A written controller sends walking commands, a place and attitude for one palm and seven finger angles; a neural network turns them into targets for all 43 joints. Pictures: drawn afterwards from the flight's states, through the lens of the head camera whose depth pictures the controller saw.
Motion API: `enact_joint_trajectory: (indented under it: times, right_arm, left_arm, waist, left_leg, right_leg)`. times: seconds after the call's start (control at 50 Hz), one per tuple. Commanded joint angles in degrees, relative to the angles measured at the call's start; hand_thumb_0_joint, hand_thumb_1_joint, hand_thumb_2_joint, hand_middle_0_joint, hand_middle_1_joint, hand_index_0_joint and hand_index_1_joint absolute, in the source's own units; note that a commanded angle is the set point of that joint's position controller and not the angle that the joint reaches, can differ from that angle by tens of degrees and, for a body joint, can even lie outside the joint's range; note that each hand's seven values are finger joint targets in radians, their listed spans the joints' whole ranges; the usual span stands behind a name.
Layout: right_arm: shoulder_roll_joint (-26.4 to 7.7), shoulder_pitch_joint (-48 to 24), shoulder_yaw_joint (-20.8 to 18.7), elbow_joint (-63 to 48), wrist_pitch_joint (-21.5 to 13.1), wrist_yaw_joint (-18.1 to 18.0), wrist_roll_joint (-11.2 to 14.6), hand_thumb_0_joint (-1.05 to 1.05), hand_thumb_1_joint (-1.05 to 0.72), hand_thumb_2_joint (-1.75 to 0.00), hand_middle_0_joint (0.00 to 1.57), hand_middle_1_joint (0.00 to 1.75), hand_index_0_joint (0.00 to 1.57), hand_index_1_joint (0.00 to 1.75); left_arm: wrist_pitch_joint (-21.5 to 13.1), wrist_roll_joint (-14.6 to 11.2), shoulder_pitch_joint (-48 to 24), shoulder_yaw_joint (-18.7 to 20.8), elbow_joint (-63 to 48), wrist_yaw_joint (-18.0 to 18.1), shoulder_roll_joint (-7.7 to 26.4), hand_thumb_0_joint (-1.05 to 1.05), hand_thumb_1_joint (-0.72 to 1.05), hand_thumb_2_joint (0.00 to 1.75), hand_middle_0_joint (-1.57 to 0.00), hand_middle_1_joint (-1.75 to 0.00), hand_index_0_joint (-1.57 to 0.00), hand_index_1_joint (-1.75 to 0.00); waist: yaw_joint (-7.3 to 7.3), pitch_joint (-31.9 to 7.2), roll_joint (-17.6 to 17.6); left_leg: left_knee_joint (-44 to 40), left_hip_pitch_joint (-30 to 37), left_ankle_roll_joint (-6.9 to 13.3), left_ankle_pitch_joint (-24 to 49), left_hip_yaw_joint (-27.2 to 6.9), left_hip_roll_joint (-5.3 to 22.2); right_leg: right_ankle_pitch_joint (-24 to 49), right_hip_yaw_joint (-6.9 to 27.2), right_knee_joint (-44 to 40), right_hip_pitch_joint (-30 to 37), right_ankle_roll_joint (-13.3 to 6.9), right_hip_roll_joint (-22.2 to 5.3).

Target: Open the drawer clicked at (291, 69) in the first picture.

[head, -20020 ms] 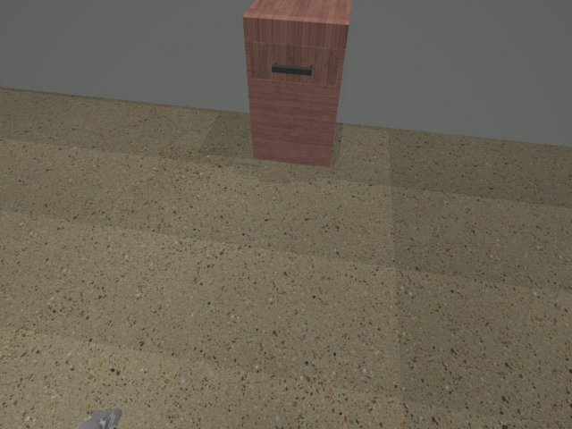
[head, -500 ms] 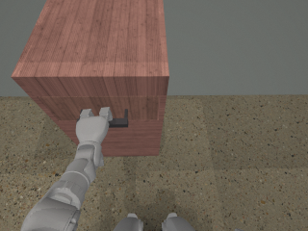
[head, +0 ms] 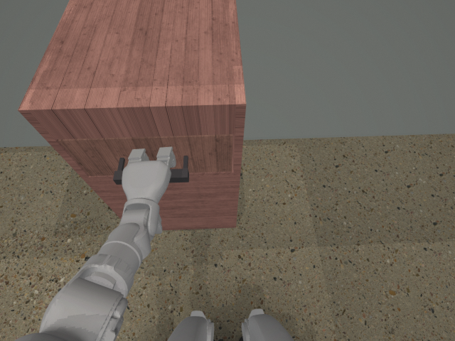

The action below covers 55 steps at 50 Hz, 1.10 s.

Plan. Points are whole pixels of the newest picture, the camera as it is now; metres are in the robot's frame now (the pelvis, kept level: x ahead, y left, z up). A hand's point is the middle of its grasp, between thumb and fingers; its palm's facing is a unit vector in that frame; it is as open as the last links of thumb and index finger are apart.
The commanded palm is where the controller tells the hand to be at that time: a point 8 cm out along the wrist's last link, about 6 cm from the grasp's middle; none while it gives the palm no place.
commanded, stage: re-aim the fingers above the handle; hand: left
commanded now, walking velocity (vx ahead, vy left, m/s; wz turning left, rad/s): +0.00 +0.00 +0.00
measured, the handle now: (153, 168) +0.51 +0.17 -0.12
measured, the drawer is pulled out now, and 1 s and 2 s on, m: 0.00 0.00 0.00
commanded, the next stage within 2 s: lower the fingers behind the handle in 1.54 s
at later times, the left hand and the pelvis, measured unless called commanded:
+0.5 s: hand (156, 188) +0.42 +0.14 -0.06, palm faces -0.08 -0.06 -0.99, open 13.8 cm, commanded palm +0.41 +0.15 -0.01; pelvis +0.00 +0.00 +0.00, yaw +0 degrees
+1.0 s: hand (160, 186) +0.43 +0.14 -0.06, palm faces -0.05 -0.10 -0.99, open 13.8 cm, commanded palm +0.41 +0.15 -0.01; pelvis +0.01 +0.00 +0.00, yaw +0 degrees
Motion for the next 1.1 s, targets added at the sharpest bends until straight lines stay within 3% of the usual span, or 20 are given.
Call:
enact_joint_trajectory:
  times: [0.0,0.12,0.16,0.2,0.26,0.36,0.42,0.44,0.52,0.64,0.7,0.72,0.76,0.82,0.9,0.92,0.98,1.0,1.04,1.08]
  right_arm:
    - [-8.65,4.01,-2.58,-4.06,-1.56,-0.55,-0.41,0.0,-0.9,-0.9,0.2,0.3,0.2,0.3]
    - [-8.87,3.23,-2.57,-4.5,-1.69,-0.01,-0.76,0.0,-0.9,-0.9,0.2,0.3,0.2,0.3]
    - [-8.79,3.38,-2.59,-4.65,-2.02,0.04,-0.65,0.0,-0.9,-0.9,0.2,0.3,0.2,0.3]
    - [-9.17,3.69,-2.57,-4.55,-2.3,-0.27,-0.3,0.0,-0.9,-0.9,0.2,0.3,0.2,0.3]
    - [-8.97,4.1,-2.97,-4.41,-2.7,-0.55,0.0,0.0,-0.9,-0.9,0.2,0.3,0.2,0.3]
    - [-8.92,4.88,-2.88,-3.36,-3.24,-1.15,0.3,0.0,-0.9,-0.9,0.2,0.3,0.2,0.3]
    - [-8.99,5.04,-2.71,-2.87,-3.03,-1.24,0.2,0.0,-0.9,-0.9,0.2,0.3,0.2,0.3]
    - [-8.85,5.23,-2.76,-2.87,-3.1,-1.1,0.04,0.0,-0.9,-0.9,0.2,0.3,0.2,0.3]
    - [-8.92,4.94,-2.52,-3.6,-2.18,-0.88,-0.69,0.0,-0.9,-0.9,0.2,0.3,0.2,0.3]
    - [-8.6,4.39,-2.33,-5.43,-1.38,-0.24,-0.6,0.0,-0.9,-0.9,0.2,0.3,0.2,0.3]
    - [-8.61,4.74,-2.66,-5.22,-1.59,-0.43,-0.06,0.0,-0.9,-0.9,0.2,0.3,0.2,0.3]
    - [-8.71,4.71,-2.71,-5.0,-1.69,-0.51,0.1,0.0,-0.9,-0.9,0.2,0.3,0.2,0.3]
    - [-8.45,4.61,-3.07,-5.15,-2.1,-0.76,0.1,0.0,-0.9,-0.9,0.2,0.3,0.2,0.3]
    - [-8.38,5.06,-3.26,-3.73,-2.18,-1.29,0.22,0.0,-0.9,-0.9,0.2,0.3,0.2,0.3]
    - [-8.45,5.59,-3.3,-3.24,-1.96,-1.3,-0.4,0.0,-0.9,-0.9,0.2,0.3,0.2,0.3]
    - [-8.42,5.27,-3.26,-3.07,-1.65,-1.17,-0.6,0.0,-0.9,-0.9,0.2,0.3,0.2,0.3]
    - [-8.43,4.62,-2.85,-3.49,-1.0,-0.71,-1.24,0.0,-0.9,-0.9,0.2,0.3,0.2,0.3]
    - [-8.24,4.45,-2.8,-4.1,-0.84,-0.29,-1.38,0.0,-0.9,-0.9,0.2,0.3,0.2,0.3]
    - [-8.37,3.86,-2.57,-4.66,-0.5,0.0,-1.22,0.0,-0.9,-0.9,0.2,0.3,0.2,0.3]
    - [-8.5,3.52,-2.6,-4.99,-0.54,0.12,-0.78,0.0,-0.9,-0.9,0.2,0.3,0.2,0.3]
  left_arm:
    - [-1.98,2.69,-20.05,4.51,-8.76,4.42,9.03,0.0,-0.5,0.3,-0.3,-1.2,-0.3,-1.2]
    - [1.81,3.08,-20.34,7.61,-6.7,8.2,11.89,0.0,-0.5,0.3,-0.3,-1.2,-0.3,-1.2]
    - [3.04,1.93,-21.82,6.92,-7.08,7.84,11.12,0.0,-0.5,0.3,-0.3,-1.2,-0.3,-1.2]
    - [3.51,1.53,-21.6,7.44,-7.9,6.9,12.77,0.0,-0.5,0.3,-0.3,-1.2,-0.3,-1.2]
    - [2.67,-0.15,-23.64,3.73,-11.15,4.3,8.72,0.0,-0.5,0.3,-0.3,-1.2,-0.3,-1.2]
    - [-0.32,-0.52,-24.51,0.34,-10.48,1.46,5.95,0.0,-0.5,0.3,-0.3,-1.2,-0.3,-1.2]
    - [-1.49,1.2,-25.49,0.45,-8.43,2.12,6.49,0.0,-0.5,0.3,-0.3,-1.2,-0.3,-1.2]
    - [-1.63,1.28,-25.43,0.88,-8.15,2.59,6.49,0.0,-0.5,0.3,-0.3,-1.2,-0.3,-1.2]
    - [-0.9,2.46,-23.02,7.5,-7.93,5.25,13.08,0.0,-0.5,0.3,-0.3,-1.2,-0.3,-1.2]
    - [3.31,1.97,-16.2,7.9,-7.74,6.1,12.13,0.0,-0.5,0.3,-0.3,-1.2,-0.3,-1.2]
    - [3.84,0.79,-17.33,4.51,-9.33,3.88,8.76,0.0,-0.5,0.3,-0.3,-1.2,-0.3,-1.2]
    - [3.31,0.55,-18.24,4.33,-10.88,3.08,9.12,0.0,-0.5,0.3,-0.3,-1.2,-0.3,-1.2]
    - [1.67,-0.83,-18.9,1.3,-13.83,1.42,5.29,0.0,-0.5,0.3,-0.3,-1.2,-0.3,-1.2]
    - [-1.48,-0.03,-22.19,-1.15,-15.37,0.37,3.9,0.0,-0.5,0.3,-0.3,-1.2,-0.3,-1.2]
    - [-4.0,2.5,-21.5,2.61,-14.85,2.78,7.53,0.0,-0.5,0.3,-0.3,-1.2,-0.3,-1.2]
    - [-3.85,3.0,-21.93,3.58,-14.01,3.78,8.41,0.0,-0.5,0.3,-0.3,-1.2,-0.3,-1.2]
    - [-1.56,3.91,-19.03,8.53,-11.26,6.84,12.89,0.0,-0.5,0.3,-0.3,-1.2,-0.3,-1.2]
    - [-0.14,3.48,-15.98,7.6,-9.35,7.43,10.47,0.0,-0.5,0.3,-0.3,-1.2,-0.3,-1.2]
    - [2.56,3.21,-14.28,8.39,-7.39,8.02,11.49,0.0,-0.5,0.3,-0.3,-1.2,-0.3,-1.2]
    - [5.01,2.41,-14.46,7.19,-5.72,7.1,10.38,0.0,-0.5,0.3,-0.3,-1.2,-0.3,-1.2]
  waist:
    - [-1.43,-20.62,-1.62]
    - [-0.79,-22.71,-2.21]
    - [-1.45,-24.4,-2.99]
    - [-1.19,-26.03,-2.58]
    - [-2.81,-28.47,-2.79]
    - [-3.97,-22.75,-2.66]
    - [-4.11,-20.03,-1.82]
    - [-4.02,-19.55,-1.33]
    - [-1.45,-25.04,0.62]
    - [0.09,-27.81,-2.55]
    - [-1.71,-27.49,-4.71]
    - [-1.78,-27.51,-4.46]
    - [-2.88,-27.82,-4.58]
    - [-4.04,-24.73,-3.28]
    - [-2.25,-23.84,1.22]
    - [-2.34,-24.5,0.88]
    - [-0.09,-24.85,1.31]
    - [0.26,-24.46,0.85]
    - [0.69,-24.38,-1.5]
    - [-0.06,-25.39,-3.99]
  left_leg:
    - [-4.64,13.27,-0.9,16.7,-2.4,2.42]
    - [-4.29,9.94,-0.88,15.65,-1.37,2.11]
    - [-4.48,10.02,-0.71,15.52,-1.19,1.98]
    - [-4.75,11.31,-0.75,16.29,-1.18,2.15]
    - [-4.92,14.76,-0.65,17.81,-1.41,2.28]
    - [-4.97,14.55,-0.54,15.46,-2.05,2.3]
    - [-4.29,13.64,-0.68,14.86,-2.73,2.37]
    - [-4.01,13.44,-0.57,15.05,-2.37,2.32]
    - [-2.88,13.04,-0.98,20.17,-1.92,2.15]
    - [-3.48,11.52,-0.93,22.75,-0.5,1.83]
    - [-3.99,12.96,-0.7,22.68,-0.7,2.12]
    - [-4.28,13.77,-0.74,22.56,-0.96,2.15]
    - [-4.35,16.42,-0.55,23.45,-1.24,2.27]
    - [-4.17,18.44,-0.6,22.75,-2.11,2.66]
    - [-3.52,19.94,-1.21,24.85,-2.83,2.63]
    - [-3.11,19.21,-1.28,24.82,-2.73,2.66]
    - [-3.01,15.73,-1.56,25.3,-2.17,2.24]
    - [-3.16,15.12,-1.53,25.32,-1.68,2.04]
    - [-3.53,12.46,-1.36,23.81,-0.97,1.77]
    - [-3.87,11.5,-1.06,23.13,-0.64,1.75]
  right_leg:
    - [17.03,3.09,-7.07,10.21,1.07,-2.74]
    - [16.7,3.63,-6.58,12.53,1.39,-2.83]
    - [17.77,3.63,-6.91,14.91,1.71,-2.95]
    - [19.09,3.91,-6.95,16.0,1.92,-3.03]
    - [21.57,3.94,-7.76,16.93,2.27,-3.14]
    - [17.72,3.73,-8.79,12.48,1.93,-3.01]
    - [15.16,3.19,-8.14,8.23,1.58,-2.86]
    - [15.49,3.19,-8.08,8.31,1.51,-2.84]
    - [21.1,3.24,-5.36,11.15,1.3,-2.77]
    - [29.59,4.39,-5.75,19.65,2.06,-3.06]
    - [31.28,4.51,-6.94,20.55,2.59,-3.26]
    - [30.78,4.69,-7.32,20.38,2.63,-3.3]
    - [30.91,4.55,-7.96,19.52,2.63,-3.3]
    - [26.39,3.87,-8.05,14.02,2.39,-3.14]
    - [23.54,2.67,-6.32,9.42,1.24,-2.7]
    - [23.46,2.53,-5.93,9.12,1.31,-2.72]
    - [25.25,2.79,-4.58,11.63,1.06,-2.68]
    - [25.79,2.54,-4.74,12.71,1.06,-2.57]
    - [27.11,3.3,-5.32,16.04,1.38,-2.74]
    - [29.31,3.76,-5.95,18.68,1.97,-2.99]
